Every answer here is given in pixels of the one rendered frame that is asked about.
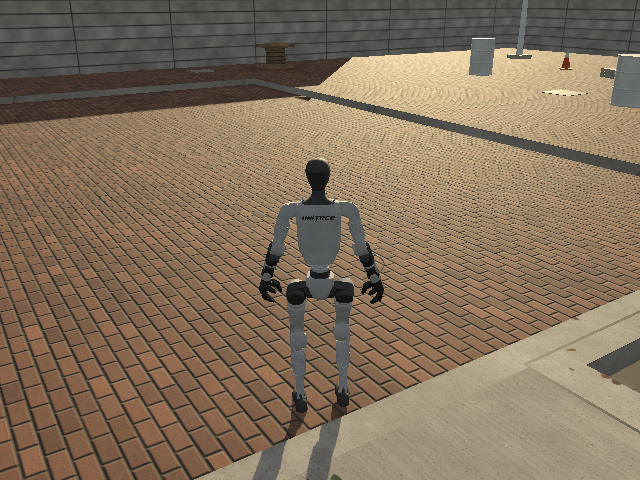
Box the robot left upper arm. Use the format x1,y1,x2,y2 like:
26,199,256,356
270,201,298,256

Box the robot head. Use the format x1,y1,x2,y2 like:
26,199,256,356
301,158,336,205

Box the left robot forearm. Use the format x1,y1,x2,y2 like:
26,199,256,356
261,240,280,281

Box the robot left hand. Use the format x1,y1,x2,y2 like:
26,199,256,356
259,279,282,303

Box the right robot forearm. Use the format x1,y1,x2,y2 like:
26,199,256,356
359,240,381,283

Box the right robot shin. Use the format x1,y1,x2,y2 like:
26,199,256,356
336,324,350,393

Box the robot right hand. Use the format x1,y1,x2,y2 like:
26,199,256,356
361,278,384,304

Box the robot right upper arm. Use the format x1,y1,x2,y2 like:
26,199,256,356
339,201,369,256

